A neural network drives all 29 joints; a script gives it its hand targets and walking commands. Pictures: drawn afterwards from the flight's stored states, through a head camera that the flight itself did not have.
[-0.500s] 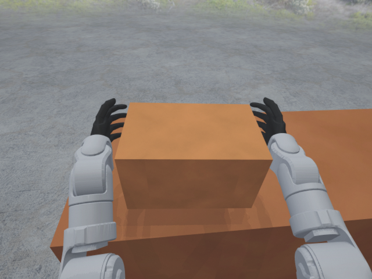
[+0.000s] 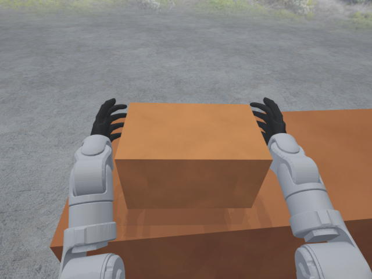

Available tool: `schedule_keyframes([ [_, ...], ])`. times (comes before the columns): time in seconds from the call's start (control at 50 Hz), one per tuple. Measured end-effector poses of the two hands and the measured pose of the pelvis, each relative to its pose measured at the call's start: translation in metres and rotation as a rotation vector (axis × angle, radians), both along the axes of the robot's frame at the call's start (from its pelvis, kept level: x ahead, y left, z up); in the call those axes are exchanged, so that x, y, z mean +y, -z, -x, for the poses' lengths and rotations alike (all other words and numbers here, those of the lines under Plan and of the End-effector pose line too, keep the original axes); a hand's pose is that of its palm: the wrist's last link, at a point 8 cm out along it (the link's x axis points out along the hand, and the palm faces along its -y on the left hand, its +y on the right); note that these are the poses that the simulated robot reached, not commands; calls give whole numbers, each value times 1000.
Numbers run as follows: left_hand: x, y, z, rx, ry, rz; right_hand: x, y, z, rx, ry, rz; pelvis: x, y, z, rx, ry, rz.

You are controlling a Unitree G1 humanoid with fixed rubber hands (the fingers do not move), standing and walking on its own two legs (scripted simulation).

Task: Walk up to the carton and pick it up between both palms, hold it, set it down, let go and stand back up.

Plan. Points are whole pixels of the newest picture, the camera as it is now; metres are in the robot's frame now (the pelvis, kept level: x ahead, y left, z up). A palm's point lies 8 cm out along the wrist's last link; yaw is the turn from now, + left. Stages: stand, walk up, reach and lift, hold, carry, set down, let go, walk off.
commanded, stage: hold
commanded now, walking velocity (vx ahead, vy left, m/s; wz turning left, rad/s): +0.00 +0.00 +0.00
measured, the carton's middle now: (190, 155) +0.35 +0.00 +0.15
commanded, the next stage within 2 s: set down in 0.14 s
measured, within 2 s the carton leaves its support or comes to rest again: neither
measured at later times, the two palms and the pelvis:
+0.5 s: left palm (101, 134) +0.36 +0.18 +0.20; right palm (269, 139) +0.37 -0.17 +0.18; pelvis +0.01 +0.00 +0.00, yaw +1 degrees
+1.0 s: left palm (113, 144) +0.39 +0.17 +0.15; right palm (267, 146) +0.39 -0.18 +0.15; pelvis +0.03 +0.00 +0.00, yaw +1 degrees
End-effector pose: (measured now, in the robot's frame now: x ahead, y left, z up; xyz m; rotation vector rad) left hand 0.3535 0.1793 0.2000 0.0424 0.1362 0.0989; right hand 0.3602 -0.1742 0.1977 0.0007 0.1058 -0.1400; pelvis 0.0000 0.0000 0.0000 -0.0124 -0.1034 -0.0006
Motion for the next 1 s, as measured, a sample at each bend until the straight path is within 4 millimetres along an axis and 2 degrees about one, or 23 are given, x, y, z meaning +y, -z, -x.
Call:
schedule_keyframes([
  [0.22,0,-1,0,-7,1,1,0,-1,0,-8,1,0,0,0,0,0,-1,0],
  [0.34,1,-8,-4,-65,8,-3,1,-6,-1,-68,8,6,0,0,-1,-14,-6,-2],
  [0.42,3,-9,-7,-100,17,-15,2,-2,-3,-106,9,24,0,0,-3,-31,-9,-4],
  [0.58,6,16,-13,-73,23,-31,6,35,-7,-86,11,38,-1,0,-10,-31,-21,-3],
  [0.66,3,31,-18,-57,25,-36,3,47,-11,-76,15,43,-2,1,-14,-16,-25,0],
  [0.84,-6,42,-31,-44,33,-30,-6,48,-20,-67,26,59,-3,0,-22,9,-19,2],
  [1.0,-6,49,-36,-20,33,-26,-6,52,-25,-45,27,61,-2,0,-25,15,-14,2],
])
